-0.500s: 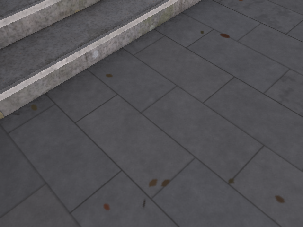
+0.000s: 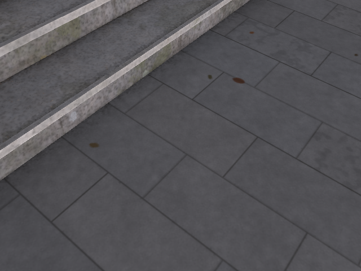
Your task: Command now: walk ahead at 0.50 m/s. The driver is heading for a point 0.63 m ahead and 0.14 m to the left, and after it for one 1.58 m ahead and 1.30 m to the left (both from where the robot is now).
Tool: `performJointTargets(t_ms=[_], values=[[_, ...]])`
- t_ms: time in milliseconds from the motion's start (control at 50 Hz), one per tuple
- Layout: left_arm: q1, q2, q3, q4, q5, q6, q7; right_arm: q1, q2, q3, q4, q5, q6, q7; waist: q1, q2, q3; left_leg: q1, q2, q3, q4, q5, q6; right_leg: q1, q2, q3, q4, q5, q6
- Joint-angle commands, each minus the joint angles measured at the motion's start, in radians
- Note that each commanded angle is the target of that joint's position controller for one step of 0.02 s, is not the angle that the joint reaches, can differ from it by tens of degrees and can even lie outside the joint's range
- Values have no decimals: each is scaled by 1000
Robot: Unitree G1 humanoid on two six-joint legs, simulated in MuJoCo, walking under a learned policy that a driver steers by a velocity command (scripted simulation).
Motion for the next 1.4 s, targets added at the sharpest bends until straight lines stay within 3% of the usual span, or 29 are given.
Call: performJointTargets(t_ms=[20,100,180,220,260,280,300,320,340,360,420,500,600,740,800,820,840,860,880,900,920,940,980,1020,1060,1160,1300,1380,1400], values=[[-50,31,-2,-66,2,2,-7,55,-102,-15,-22,8,-15,-2,8,107,36,17,256,-214,-188,219,121,-115,-44,-36,-93,101,30],[-197,7,-19,-115,-7,-4,-8,120,-110,-14,0,9,-11,-7,-26,108,48,33,229,-196,-160,319,109,-72,-13,-68,-327,201,59],[-284,19,-22,-152,-17,-15,0,155,-128,-18,10,0,-2,-15,-47,122,39,104,249,-234,-86,405,114,-22,21,-66,-445,191,59],[-271,40,-17,-161,-21,-25,6,133,-144,-24,3,-5,4,-20,-26,132,30,121,266,-266,-37,440,103,44,32,-50,-495,132,42],[-135,73,-1,-125,-20,-41,17,91,-164,-33,-9,-3,7,-20,40,126,-22,101,247,-271,100,519,77,239,67,-55,-586,77,17],[5,110,15,-84,-7,-55,29,85,-147,-30,-14,4,6,-16,95,72,-106,33,191,-229,281,483,57,443,37,-27,-631,95,-12],[174,193,36,-75,20,-65,45,71,-97,-18,-58,14,3,-13,152,-38,-257,-131,124,-176,561,201,37,682,-202,211,-653,-40,-63],[169,269,56,-82,26,-48,44,181,-10,-5,-85,45,12,-19,87,-245,-334,-440,-10,-79,821,-374,11,849,-419,592,-757,-127,-159],[112,176,42,-95,2,-34,38,158,-114,-28,-60,14,29,-26,71,-100,-249,-509,56,-129,920,-337,21,744,-386,614,-789,-223,-163],[37,96,21,-107,-7,-35,35,95,-113,-34,-64,5,33,-17,48,-21,-120,-515,95,-145,916,-240,20,616,-334,458,-812,-203,-137],[1,43,9,-88,-16,-55,39,42,-77,-35,-76,-19,59,9,-1,-53,-21,-446,154,-129,851,-135,-13,428,-221,167,-884,56,-79],[65,61,17,-56,-29,-81,40,-40,-61,-36,-116,-23,88,28,-14,-34,-18,-513,168,-110,843,-36,-35,440,-212,22,-913,229,-87],[128,67,18,-25,-21,-76,39,-212,-57,-25,-181,-20,91,45,11,-26,31,-585,170,-78,657,120,-51,472,-190,-114,-922,308,-86],[218,116,30,15,-17,-53,53,-401,-60,-9,-262,-29,85,60,59,-29,70,-504,129,44,370,66,13,619,-230,-233,-854,479,-67],[211,161,40,21,-15,-31,61,-322,-86,-24,-250,-32,84,49,11,-64,1,-341,34,101,324,-88,74,670,-234,-286,-638,910,-51],[209,176,44,20,-16,-20,60,-224,-105,-36,-223,-32,77,42,-29,-62,-59,-231,-8,104,290,-117,99,661,-231,-294,-478,957,-49],[196,178,44,8,-19,-12,57,-61,-136,-55,-169,-41,66,29,-103,-16,-152,-4,-26,70,207,-73,132,551,-210,-312,-244,825,-21],[206,115,28,-39,-33,-15,51,49,-244,-88,-150,-55,62,12,-131,120,-261,291,205,-249,167,-160,210,240,-151,-314,92,392,28],[176,79,26,-115,-37,-27,38,-6,-335,-107,-180,-25,69,4,-72,276,-315,446,451,-784,33,137,347,-105,72,-183,400,-347,90],[57,128,32,-135,-28,-31,38,9,-311,-103,-177,-3,78,-4,-106,85,-249,397,426,-645,33,401,329,-179,13,-26,406,-269,87],[49,95,20,-139,-44,-38,39,-39,-266,-90,-167,3,74,-13,-65,69,-149,279,403,-491,57,616,307,-164,-23,-20,350,-186,83],[78,90,19,-117,-39,-37,43,-88,-210,-75,-169,7,71,-15,-17,18,-81,156,337,-383,48,698,251,-104,-52,-14,249,-158,81],[115,93,22,-109,-1,-1,42,-162,-160,-56,-185,16,66,-18,44,41,-63,23,252,-289,25,721,198,-2,-61,-7,150,-142,95],[125,80,21,-117,3,29,38,-142,-181,-58,-182,14,55,-12,58,52,-91,-10,223,-262,31,826,191,28,-37,-20,102,-120,109],[95,71,17,-134,-3,42,38,-114,-207,-64,-179,10,54,-10,50,64,-106,-14,205,-255,37,852,178,12,-24,-26,48,-75,114],[-46,92,13,-185,-9,54,42,-40,-209,-61,-170,9,72,-22,-3,113,-98,45,193,-305,54,757,125,-53,-10,-11,-93,23,111],[-151,120,6,-226,-27,47,50,0,-234,-69,-182,-7,98,-34,-43,125,-56,136,225,-442,132,738,142,-48,45,25,-251,-51,84],[-94,137,5,-226,-42,32,61,-66,-249,-75,-202,-4,109,-31,-6,149,-44,90,192,-521,190,658,93,138,83,42,-460,-81,56],[-50,144,8,-211,-31,23,63,-118,-251,-75,-217,-1,109,-26,31,141,-40,31,154,-519,220,603,53,249,93,37,-580,-24,50]])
